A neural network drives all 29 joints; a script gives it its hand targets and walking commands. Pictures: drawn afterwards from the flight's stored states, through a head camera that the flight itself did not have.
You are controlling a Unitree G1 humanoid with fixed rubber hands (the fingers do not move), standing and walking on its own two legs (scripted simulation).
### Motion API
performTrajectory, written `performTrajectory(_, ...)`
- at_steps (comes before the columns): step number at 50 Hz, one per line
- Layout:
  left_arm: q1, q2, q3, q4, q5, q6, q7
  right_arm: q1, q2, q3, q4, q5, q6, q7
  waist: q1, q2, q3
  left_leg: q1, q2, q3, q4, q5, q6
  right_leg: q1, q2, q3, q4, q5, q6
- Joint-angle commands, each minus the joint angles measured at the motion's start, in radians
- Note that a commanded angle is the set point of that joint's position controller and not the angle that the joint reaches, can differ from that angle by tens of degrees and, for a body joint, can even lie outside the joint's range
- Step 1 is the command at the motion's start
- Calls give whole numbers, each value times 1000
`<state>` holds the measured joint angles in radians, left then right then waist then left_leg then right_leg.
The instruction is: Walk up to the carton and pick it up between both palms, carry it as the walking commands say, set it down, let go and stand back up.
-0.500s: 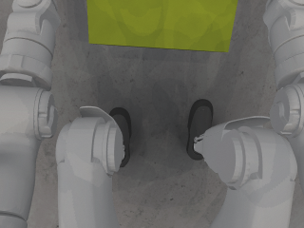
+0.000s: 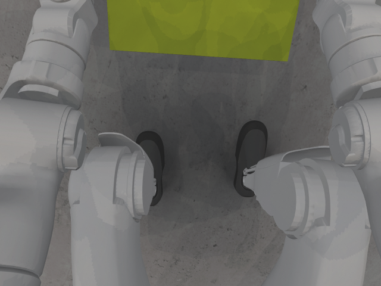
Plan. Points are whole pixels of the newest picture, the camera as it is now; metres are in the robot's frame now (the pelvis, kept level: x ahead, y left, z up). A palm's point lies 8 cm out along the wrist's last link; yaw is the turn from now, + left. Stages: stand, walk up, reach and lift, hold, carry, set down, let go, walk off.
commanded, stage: reach and lift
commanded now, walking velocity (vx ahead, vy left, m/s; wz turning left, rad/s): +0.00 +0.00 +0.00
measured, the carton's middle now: out of the picture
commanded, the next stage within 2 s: none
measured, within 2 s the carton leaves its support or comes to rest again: leaves its support in 0.80 s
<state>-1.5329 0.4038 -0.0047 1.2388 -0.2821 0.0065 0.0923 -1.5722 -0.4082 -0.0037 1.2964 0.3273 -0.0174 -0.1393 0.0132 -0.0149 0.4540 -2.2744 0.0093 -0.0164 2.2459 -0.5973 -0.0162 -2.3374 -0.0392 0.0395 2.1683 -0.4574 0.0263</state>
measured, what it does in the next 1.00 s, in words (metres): stands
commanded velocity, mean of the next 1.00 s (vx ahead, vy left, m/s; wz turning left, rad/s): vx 0.00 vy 0.00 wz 0.00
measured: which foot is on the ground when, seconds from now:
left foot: down 0.00-1.00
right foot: down 0.00-1.00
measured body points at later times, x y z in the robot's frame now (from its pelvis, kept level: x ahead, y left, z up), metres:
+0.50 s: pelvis +0.00 +0.00 -0.01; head +0.38 +0.01 +0.22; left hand +0.55 +0.19 -0.21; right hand +0.57 -0.18 -0.20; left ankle +0.11 +0.12 -0.32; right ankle +0.14 -0.13 -0.32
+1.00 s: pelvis +0.00 +0.00 +0.00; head +0.36 +0.01 +0.26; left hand +0.56 +0.19 -0.16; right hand +0.57 -0.18 -0.16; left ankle +0.11 +0.12 -0.32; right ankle +0.14 -0.13 -0.32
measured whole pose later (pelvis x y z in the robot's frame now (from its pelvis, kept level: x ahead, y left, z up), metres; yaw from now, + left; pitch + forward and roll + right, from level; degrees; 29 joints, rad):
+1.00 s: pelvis +0.00 +0.00 +0.00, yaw +0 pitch +37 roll +0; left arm -1.45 0.39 0.02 1.10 -0.25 0.16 0.10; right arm -1.46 -0.39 -0.07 1.15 0.29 0.10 -0.16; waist 0.02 -0.01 0.34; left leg -2.28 0.00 -0.02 2.24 -0.59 -0.01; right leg -2.34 -0.04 0.04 2.16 -0.46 0.03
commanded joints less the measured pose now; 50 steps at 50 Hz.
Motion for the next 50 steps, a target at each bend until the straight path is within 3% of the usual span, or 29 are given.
performTrajectory(1,-272,15,-26,-99,-11,-21,-22,-231,42,40,-93,11,-14,29,35,12,-1202,467,-24,38,-231,309,-21,710,46,-54,-73,258,-2)
performTrajectory(8,-355,-147,-76,-127,-22,-24,-61,-306,193,97,-111,25,-15,67,34,7,-1193,466,-37,38,-229,299,-13,716,58,-60,-75,251,-7)
performTrajectory(16,-495,-591,-134,-198,4,26,-198,-443,622,119,-192,-24,32,200,21,-3,-1139,420,-60,55,-213,263,-2,665,83,-85,-68,212,-20)
performTrajectory(24,-464,-713,-122,-268,16,65,-272,-389,765,100,-234,-45,82,268,33,4,-1100,369,-62,77,-195,279,2,636,86,-93,-55,245,-28)
performTrajectory(31,-463,-754,-142,-334,2,75,-283,-388,805,117,-292,-22,82,273,33,18,-1173,413,-64,75,-190,333,0,646,88,-102,-43,288,-31)
performTrajectory(41,-563,-768,-218,-530,-55,74,-251,-443,835,169,-427,26,82,243,19,26,-1519,586,-73,83,-191,428,-6,769,101,-118,-48,364,-27)
performTrajectory(50,-548,-840,-183,-475,-24,108,-258,-482,845,145,-445,-25,114,244,5,16,-1457,537,-81,91,-241,305,6,735,103,-130,-105,241,-27)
